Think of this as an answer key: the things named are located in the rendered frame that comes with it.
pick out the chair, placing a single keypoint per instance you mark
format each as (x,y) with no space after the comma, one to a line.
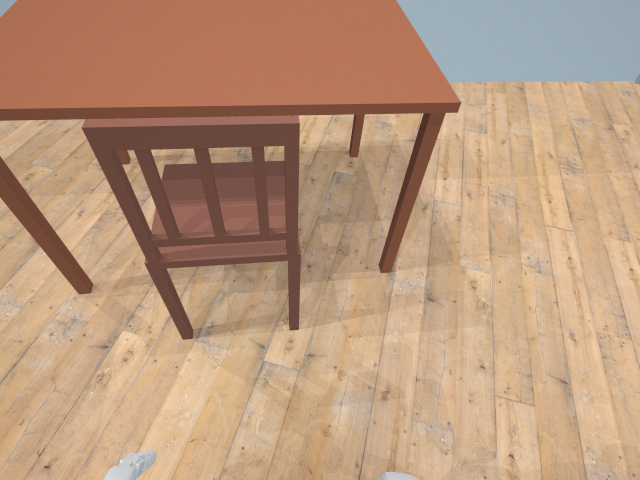
(207,213)

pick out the table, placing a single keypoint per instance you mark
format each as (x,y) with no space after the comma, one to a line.
(119,59)

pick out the robot left hand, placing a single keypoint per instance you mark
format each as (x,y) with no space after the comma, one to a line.
(132,466)

